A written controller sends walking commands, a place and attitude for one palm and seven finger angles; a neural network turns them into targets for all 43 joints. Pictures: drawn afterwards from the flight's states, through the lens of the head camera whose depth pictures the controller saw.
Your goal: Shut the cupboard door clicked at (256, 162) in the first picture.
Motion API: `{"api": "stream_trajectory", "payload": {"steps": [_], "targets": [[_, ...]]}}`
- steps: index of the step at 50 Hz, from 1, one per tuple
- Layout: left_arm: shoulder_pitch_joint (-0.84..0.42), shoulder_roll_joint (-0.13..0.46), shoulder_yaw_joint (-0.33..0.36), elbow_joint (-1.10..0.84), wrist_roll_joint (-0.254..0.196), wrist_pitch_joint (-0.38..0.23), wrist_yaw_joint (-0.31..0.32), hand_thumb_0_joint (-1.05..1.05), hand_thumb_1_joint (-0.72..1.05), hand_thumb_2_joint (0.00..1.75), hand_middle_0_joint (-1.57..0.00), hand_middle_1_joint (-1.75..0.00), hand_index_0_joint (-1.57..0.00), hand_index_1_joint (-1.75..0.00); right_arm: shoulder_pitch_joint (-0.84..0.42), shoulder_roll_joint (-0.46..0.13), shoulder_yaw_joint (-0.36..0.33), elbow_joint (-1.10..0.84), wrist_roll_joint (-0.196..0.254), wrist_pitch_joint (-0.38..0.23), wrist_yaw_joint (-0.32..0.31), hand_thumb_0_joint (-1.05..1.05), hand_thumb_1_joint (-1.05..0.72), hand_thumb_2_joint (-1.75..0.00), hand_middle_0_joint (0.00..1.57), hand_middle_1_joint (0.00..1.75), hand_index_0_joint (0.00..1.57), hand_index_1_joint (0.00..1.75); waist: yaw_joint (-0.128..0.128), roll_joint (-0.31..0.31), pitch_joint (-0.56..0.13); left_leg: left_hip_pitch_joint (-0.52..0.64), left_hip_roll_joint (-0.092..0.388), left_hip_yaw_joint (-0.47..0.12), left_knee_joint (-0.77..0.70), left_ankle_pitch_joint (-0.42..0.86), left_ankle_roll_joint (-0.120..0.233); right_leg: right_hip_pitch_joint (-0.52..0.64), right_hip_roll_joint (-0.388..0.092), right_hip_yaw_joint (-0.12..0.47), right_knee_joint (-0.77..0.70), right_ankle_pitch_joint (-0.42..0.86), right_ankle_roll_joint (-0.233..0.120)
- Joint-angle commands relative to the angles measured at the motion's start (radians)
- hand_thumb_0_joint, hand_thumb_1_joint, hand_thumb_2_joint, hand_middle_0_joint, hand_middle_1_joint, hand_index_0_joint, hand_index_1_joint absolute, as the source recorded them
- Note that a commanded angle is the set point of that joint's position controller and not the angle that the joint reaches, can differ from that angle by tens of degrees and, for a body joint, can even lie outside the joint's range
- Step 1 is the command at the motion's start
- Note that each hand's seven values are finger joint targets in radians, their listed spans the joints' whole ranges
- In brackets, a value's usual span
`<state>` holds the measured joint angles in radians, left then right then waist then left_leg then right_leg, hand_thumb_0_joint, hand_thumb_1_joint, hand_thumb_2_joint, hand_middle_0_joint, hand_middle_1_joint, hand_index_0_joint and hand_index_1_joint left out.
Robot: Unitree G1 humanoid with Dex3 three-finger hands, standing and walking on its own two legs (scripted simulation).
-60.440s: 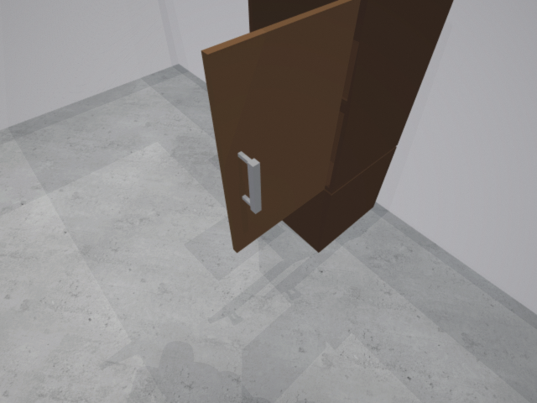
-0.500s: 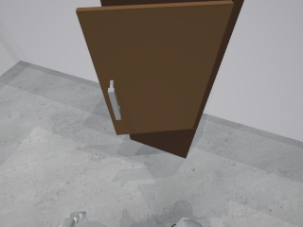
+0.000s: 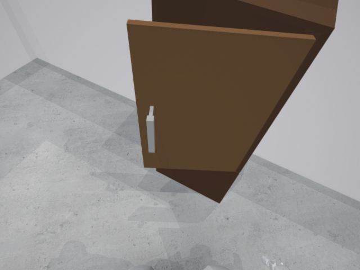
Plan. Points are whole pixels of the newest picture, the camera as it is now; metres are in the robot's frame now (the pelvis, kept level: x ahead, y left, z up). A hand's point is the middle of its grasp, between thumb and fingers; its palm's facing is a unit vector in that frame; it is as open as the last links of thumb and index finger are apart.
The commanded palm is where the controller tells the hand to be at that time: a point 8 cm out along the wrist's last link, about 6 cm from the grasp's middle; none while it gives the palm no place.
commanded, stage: come to a stop and stand still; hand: left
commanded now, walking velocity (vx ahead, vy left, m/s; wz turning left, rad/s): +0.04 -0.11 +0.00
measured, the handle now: (151, 130) +0.48 +0.13 -0.05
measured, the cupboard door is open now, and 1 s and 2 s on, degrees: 26 26 26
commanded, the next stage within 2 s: look again from close up in 1.36 s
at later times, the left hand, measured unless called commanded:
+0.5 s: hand out of the picture -0.04 +0.11 -0.18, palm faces +0.00 -0.99 -0.15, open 7.3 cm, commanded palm none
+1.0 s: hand out of the picture -0.04 +0.09 -0.18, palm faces +0.06 -0.99 -0.14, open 7.4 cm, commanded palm none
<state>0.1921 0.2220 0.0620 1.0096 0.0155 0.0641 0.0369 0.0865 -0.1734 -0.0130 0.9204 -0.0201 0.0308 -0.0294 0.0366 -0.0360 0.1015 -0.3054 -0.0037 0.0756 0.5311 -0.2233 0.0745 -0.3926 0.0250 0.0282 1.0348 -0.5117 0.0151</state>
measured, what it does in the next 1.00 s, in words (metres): steps on the spot: right foot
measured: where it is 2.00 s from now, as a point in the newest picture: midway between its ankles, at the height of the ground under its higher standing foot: outside the picture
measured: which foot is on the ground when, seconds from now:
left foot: down 0.00-1.00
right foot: up 0.00-0.24, down 0.26-1.00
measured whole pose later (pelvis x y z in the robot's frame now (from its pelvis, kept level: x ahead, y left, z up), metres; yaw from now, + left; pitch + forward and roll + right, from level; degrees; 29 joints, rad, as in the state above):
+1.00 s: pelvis -0.01 -0.06 +0.00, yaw +1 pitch -1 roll +0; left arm 0.32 0.12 0.01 1.14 0.01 0.01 0.04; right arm 0.26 -0.13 -0.02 1.14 -0.01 0.00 -0.04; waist 0.00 -0.03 0.05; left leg -0.26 0.04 0.03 0.46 -0.17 -0.02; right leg -0.03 0.01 0.00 0.41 -0.35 -0.01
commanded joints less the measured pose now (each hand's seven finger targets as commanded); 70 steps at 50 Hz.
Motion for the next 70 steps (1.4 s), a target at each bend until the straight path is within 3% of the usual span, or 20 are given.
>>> {"api": "stream_trajectory", "payload": {"steps": [1, 3, 6, 8, 10, 11, 12, 13, 14, 15, 16, 21, 24, 27, 32, 44, 47, 58, 64, 70], "targets": [[0.083, 0.073, 0.009, -0.046, 0.001, -0.013, -0.001, 0.0, 0.9, 0.9, -0.2, -0.3, -0.2, -0.3, 0.088, -0.165, -0.037, -0.024, 0.006, -0.022, -0.023, 0.0, -0.9, -0.9, 0.2, 0.3, 0.2, 0.3, -0.031, 0.136, -0.202, 0.201, 0.278, -0.222, -0.18, 0.492, 0.113, -0.035, -0.036, 0.044, 0.043, 0.045, 0.029], [0.073, 0.065, 0.0, -0.043, 0.002, -0.013, -0.008, 0.0, 0.9, 0.9, -0.2, -0.3, -0.2, -0.3, 0.103, -0.162, -0.036, -0.005, 0.006, -0.024, -0.021, 0.0, -0.9, -0.9, 0.2, 0.3, 0.2, 0.3, -0.044, 0.15, -0.186, 0.196, 0.281, -0.247, -0.212, 0.349, 0.115, 0.004, -0.049, 0.024, -0.095, 0.026, 0.026], [0.055, 0.038, -0.017, -0.035, 0.002, -0.015, -0.015, 0.0, 0.9, 0.9, -0.2, -0.3, -0.2, -0.3, 0.14, -0.182, -0.046, 0.035, 0.0, -0.018, -0.011, 0.0, -0.9, -0.9, 0.2, 0.3, 0.2, 0.3, -0.066, 0.189, -0.165, 0.162, 0.268, -0.28, -0.272, 0.083, 0.091, 0.097, -0.044, -0.021, -0.311, 0.013, 0.009], [0.079, 0.038, -0.022, -0.014, 0.002, -0.019, -0.016, 0.0, 0.9, 0.9, -0.2, -0.3, -0.2, -0.3, 0.145, -0.179, -0.049, 0.056, 0.004, -0.019, -0.005, 0.0, -0.9, -0.9, 0.2, 0.3, 0.2, 0.3, -0.054, 0.187, -0.131, 0.112, 0.242, -0.281, -0.285, -0.008, 0.069, 0.161, -0.033, -0.037, -0.447, 0.077, -0.004], [0.158, 0.042, -0.022, 0.025, 0.002, -0.028, -0.012, 0.0, 0.9, 0.9, -0.2, -0.3, -0.2, -0.3, 0.127, -0.166, -0.049, 0.066, 0.011, -0.017, -0.001, 0.0, -0.9, -0.9, 0.2, 0.3, 0.2, 0.3, -0.02, 0.145, -0.125, 0.019, 0.188, -0.232, -0.269, -0.116, 0.01, 0.305, -0.038, -0.042, -0.653, 0.23, -0.017], [0.172, 0.059, -0.023, 0.037, 0.005, -0.036, -0.009, 0.0, 0.9, 0.9, -0.2, -0.3, -0.2, -0.3, 0.131, -0.142, -0.047, 0.07, 0.015, -0.016, 0.004, 0.0, -0.9, -0.9, 0.2, 0.3, 0.2, 0.3, -0.024, 0.091, -0.11, -0.01, 0.136, -0.192, -0.251, -0.157, -0.035, 0.321, -0.076, 0.013, -0.704, 0.222, -0.04], [0.158, 0.081, -0.023, 0.036, 0.007, -0.042, -0.006, 0.0, 0.9, 0.9, -0.2, -0.3, -0.2, -0.3, 0.14, -0.118, -0.043, 0.074, 0.016, -0.013, 0.007, 0.0, -0.9, -0.9, 0.2, 0.3, 0.2, 0.3, -0.038, 0.056, -0.086, -0.002, 0.086, -0.151, -0.214, -0.166, -0.07, 0.252, -0.146, 0.095, -0.742, 0.135, -0.075], [0.129, 0.105, -0.024, 0.026, 0.006, -0.045, -0.007, 0.0, 0.9, 0.9, -0.2, -0.3, -0.2, -0.3, 0.147, -0.097, -0.036, 0.081, 0.016, -0.011, 0.012, 0.0, -0.9, -0.9, 0.2, 0.3, 0.2, 0.3, -0.05, 0.063, -0.059, 0.06, 0.056, -0.12, -0.176, -0.12, -0.083, 0.15, -0.193, 0.13, -0.782, 0.077, -0.094], [0.101, 0.107, -0.026, 0.031, 0.004, -0.055, -0.008, 0.0, 0.9, 0.9, -0.2, -0.3, -0.2, -0.3, 0.16, -0.081, -0.031, 0.091, 0.011, -0.011, 0.014, 0.0, -0.9, -0.9, 0.2, 0.3, 0.2, 0.3, -0.068, -0.034, -0.074, 0.113, 0.038, -0.086, -0.136, -0.041, -0.09, 0.1, -0.195, 0.145, -0.798, 0.091, -0.096], [0.075, 0.095, -0.03, 0.032, 0.0, -0.064, -0.007, 0.0, 0.9, 0.9, -0.2, -0.3, -0.2, -0.3, 0.171, -0.084, -0.03, 0.105, 0.008, -0.014, 0.014, 0.0, -0.9, -0.9, 0.2, 0.3, 0.2, 0.3, -0.07, -0.152, -0.04, 0.141, 0.046, -0.083, -0.108, 0.014, -0.086, 0.055, -0.192, 0.138, -0.814, 0.113, -0.094], [0.057, 0.079, -0.036, 0.035, -0.002, -0.066, -0.006, 0.0, 0.9, 0.9, -0.2, -0.3, -0.2, -0.3, 0.199, -0.091, -0.029, 0.127, 0.008, -0.016, 0.014, 0.0, -0.9, -0.9, 0.2, 0.3, 0.2, 0.3, -0.08, -0.159, -0.011, 0.159, 0.055, -0.087, -0.108, 0.042, -0.083, 0.028, -0.185, 0.123, -0.815, 0.111, -0.092], [0.108, 0.043, -0.041, 0.063, -0.006, -0.058, -0.001, 0.0, 0.9, 0.9, -0.2, -0.3, -0.2, -0.3, 0.263, -0.081, -0.02, 0.185, 0.008, -0.016, 0.007, 0.0, -0.9, -0.9, 0.2, 0.3, 0.2, 0.3, -0.068, -0.036, 0.05, 0.134, 0.08, -0.1, -0.145, 0.024, -0.079, 0.031, -0.136, 0.088, -0.792, 0.058, -0.065], [0.132, 0.027, -0.039, 0.078, -0.006, -0.054, 0.0, 0.0, 0.9, 0.9, -0.2, -0.3, -0.2, -0.3, 0.288, -0.061, -0.017, 0.199, 0.006, -0.013, 0.003, 0.0, -0.9, -0.9, 0.2, 0.3, 0.2, 0.3, -0.063, -0.011, 0.081, 0.103, 0.074, -0.096, -0.143, -0.002, -0.082, 0.028, -0.132, 0.091, -0.795, 0.026, -0.069], [0.155, 0.012, -0.039, 0.092, -0.01, -0.056, 0.0, 0.0, 0.9, 0.9, -0.2, -0.3, -0.2, -0.3, 0.305, -0.052, -0.014, 0.208, 0.005, -0.019, -0.004, 0.0, -0.9, -0.9, 0.2, 0.3, 0.2, 0.3, -0.057, 0.034, 0.05, 0.098, 0.08, -0.107, -0.153, 0.018, -0.079, 0.073, -0.122, 0.085, -0.77, 0.082, -0.069], [0.185, -0.012, -0.04, 0.109, -0.012, -0.06, 0.002, 0.0, 0.9, 0.9, -0.2, -0.3, -0.2, -0.3, 0.316, -0.046, -0.012, 0.214, 0.008, -0.03, -0.013, 0.0, -0.9, -0.9, 0.2, 0.3, 0.2, 0.3, -0.048, 0.051, 0.019, 0.104, 0.093, -0.114, -0.152, 0.078, -0.073, 0.131, -0.113, 0.064, -0.744, 0.185, -0.063], [0.218, -0.032, -0.044, 0.116, -0.006, -0.064, 0.01, 0.0, 0.9, 0.9, -0.2, -0.3, -0.2, -0.3, 0.269, -0.048, -0.016, 0.203, 0.013, -0.036, -0.018, 0.0, -0.9, -0.9, 0.2, 0.3, 0.2, 0.3, -0.045, 0.027, -0.011, 0.149, 0.111, -0.113, -0.12, 0.205, -0.061, 0.178, -0.111, 0.052, -0.722, 0.361, -0.052], [0.218, -0.028, -0.045, 0.116, -0.006, -0.064, 0.01, 0.0, 0.9, 0.9, -0.2, -0.3, -0.2, -0.3, 0.247, -0.056, -0.016, 0.201, 0.013, -0.034, -0.017, 0.0, -0.9, -0.9, 0.2, 0.3, 0.2, 0.3, -0.045, 0.006, -0.007, 0.16, 0.111, -0.115, -0.122, 0.203, -0.061, 0.177, -0.113, 0.048, -0.727, 0.363, -0.049], [0.216, 0.002, -0.044, 0.109, -0.003, -0.069, 0.011, 0.0, 0.9, 0.9, -0.2, -0.3, -0.2, -0.3, 0.2, -0.082, -0.013, 0.186, 0.013, -0.038, -0.017, 0.0, -0.9, -0.9, 0.2, 0.3, 0.2, 0.3, -0.041, 0.011, -0.049, 0.2, 0.113, -0.093, -0.095, 0.31, -0.063, 0.244, -0.124, 0.039, -0.72, 0.548, -0.042], [0.21, 0.012, -0.045, 0.107, -0.004, -0.068, 0.012, 0.0, 0.9, 0.9, -0.2, -0.3, -0.2, -0.3, 0.191, -0.089, -0.011, 0.187, 0.012, -0.037, -0.018, 0.0, -0.9, -0.9, 0.2, 0.3, 0.2, 0.3, -0.04, 0.016, -0.037, 0.197, 0.111, -0.089, -0.095, 0.323, -0.066, 0.26, -0.127, 0.034, -0.72, 0.583, -0.04], [0.207, 0.015, -0.044, 0.104, -0.006, -0.065, 0.012, 0.0, 0.9, 0.9, -0.2, -0.3, -0.2, -0.3, 0.192, -0.089, -0.01, 0.191, 0.012, -0.035, -0.016, 0.0, -0.9, -0.9, 0.2, 0.3, 0.2, 0.3, -0.037, 0.012, -0.018, 0.186, 0.108, -0.094, -0.11, 0.294, -0.066, 0.264, -0.127, 0.03, -0.732, 0.535, -0.039]]}}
